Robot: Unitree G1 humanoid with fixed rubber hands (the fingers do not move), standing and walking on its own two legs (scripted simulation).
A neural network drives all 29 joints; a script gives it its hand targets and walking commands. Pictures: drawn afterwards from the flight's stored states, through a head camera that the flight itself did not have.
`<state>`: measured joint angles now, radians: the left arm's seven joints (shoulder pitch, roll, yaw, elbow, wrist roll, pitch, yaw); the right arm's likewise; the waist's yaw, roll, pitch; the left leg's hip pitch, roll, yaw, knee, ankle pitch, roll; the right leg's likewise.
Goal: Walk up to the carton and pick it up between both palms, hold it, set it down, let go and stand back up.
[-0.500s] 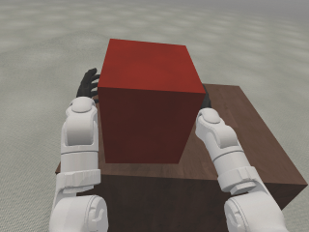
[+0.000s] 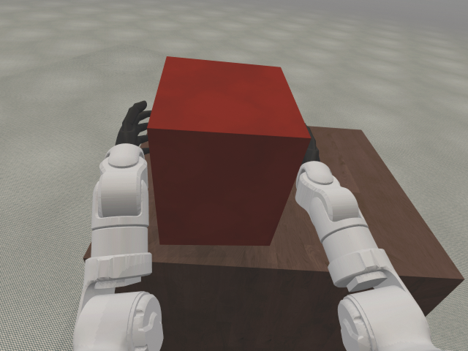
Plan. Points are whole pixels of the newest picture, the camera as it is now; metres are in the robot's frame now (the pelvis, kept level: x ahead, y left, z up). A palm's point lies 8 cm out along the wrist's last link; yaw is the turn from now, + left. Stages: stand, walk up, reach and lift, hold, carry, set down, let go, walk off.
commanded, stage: hold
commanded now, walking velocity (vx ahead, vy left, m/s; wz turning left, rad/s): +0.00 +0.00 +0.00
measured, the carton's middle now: (220, 155) +0.40 +0.01 +0.19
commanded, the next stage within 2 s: none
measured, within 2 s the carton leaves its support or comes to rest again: neither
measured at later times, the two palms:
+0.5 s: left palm (130, 150) +0.37 +0.15 +0.22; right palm (307, 166) +0.36 -0.14 +0.20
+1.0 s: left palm (130, 150) +0.37 +0.15 +0.22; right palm (306, 166) +0.36 -0.13 +0.20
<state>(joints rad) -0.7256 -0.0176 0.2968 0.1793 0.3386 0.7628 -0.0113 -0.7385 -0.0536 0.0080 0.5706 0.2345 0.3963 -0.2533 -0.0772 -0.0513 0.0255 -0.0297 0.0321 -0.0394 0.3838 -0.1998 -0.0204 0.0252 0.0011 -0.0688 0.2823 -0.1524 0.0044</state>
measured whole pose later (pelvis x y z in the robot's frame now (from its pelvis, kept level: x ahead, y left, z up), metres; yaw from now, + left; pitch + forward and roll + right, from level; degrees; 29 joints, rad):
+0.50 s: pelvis +0.00 +0.00 +0.00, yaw +0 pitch -9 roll -1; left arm -0.70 -0.03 0.29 0.15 0.34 0.77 -0.01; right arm -0.72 -0.06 0.02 0.55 0.25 0.40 -0.25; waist -0.08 -0.05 0.02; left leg -0.02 0.03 -0.04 0.39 -0.21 -0.02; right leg 0.03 0.00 -0.07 0.28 -0.16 0.00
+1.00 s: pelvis +0.00 +0.00 +0.00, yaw +0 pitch -9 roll -1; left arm -0.72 -0.02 0.30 0.18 0.34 0.77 -0.01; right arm -0.73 -0.05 0.01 0.57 0.23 0.41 -0.25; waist -0.07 -0.05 0.02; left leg -0.03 0.03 -0.04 0.38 -0.20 -0.02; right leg 0.02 0.00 -0.07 0.29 -0.15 0.00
